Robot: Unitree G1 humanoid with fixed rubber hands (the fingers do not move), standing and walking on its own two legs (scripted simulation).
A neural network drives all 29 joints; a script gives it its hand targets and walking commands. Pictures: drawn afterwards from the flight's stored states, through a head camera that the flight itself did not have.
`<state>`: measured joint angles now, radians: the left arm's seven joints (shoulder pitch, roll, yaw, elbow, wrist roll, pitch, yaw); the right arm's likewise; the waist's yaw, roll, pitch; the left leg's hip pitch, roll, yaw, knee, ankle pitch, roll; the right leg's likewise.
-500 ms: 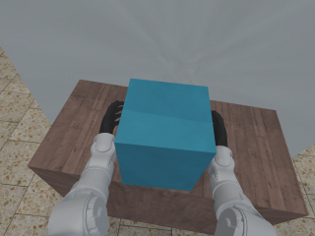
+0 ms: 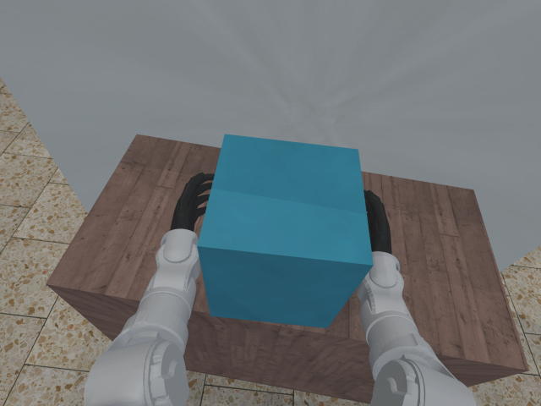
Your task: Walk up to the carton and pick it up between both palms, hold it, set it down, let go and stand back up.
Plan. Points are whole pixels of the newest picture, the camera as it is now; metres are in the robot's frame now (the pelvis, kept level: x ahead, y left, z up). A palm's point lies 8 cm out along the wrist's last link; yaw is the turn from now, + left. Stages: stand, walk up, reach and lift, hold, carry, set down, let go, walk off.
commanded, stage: reach and lift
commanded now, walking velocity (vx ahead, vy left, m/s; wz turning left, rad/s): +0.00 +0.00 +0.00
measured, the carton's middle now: (279, 238) +0.38 +0.00 +0.00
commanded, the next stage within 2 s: none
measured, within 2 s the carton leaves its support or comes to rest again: leaves its support in 0.34 s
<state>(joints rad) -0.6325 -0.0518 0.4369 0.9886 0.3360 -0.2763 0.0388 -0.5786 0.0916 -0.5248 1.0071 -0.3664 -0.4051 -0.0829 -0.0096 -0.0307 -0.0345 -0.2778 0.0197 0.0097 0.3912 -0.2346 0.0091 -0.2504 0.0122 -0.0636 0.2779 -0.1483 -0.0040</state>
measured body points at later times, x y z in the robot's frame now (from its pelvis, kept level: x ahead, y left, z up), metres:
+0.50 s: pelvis -0.01 -0.01 +0.00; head +0.03 +0.03 +0.45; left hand +0.38 +0.16 +0.04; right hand +0.38 -0.14 +0.06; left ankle -0.03 +0.11 -0.75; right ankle -0.01 -0.12 -0.75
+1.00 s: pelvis -0.02 -0.01 +0.00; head -0.02 +0.02 +0.45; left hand +0.38 +0.15 +0.07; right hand +0.36 -0.15 +0.08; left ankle -0.03 +0.11 -0.75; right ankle -0.01 -0.12 -0.75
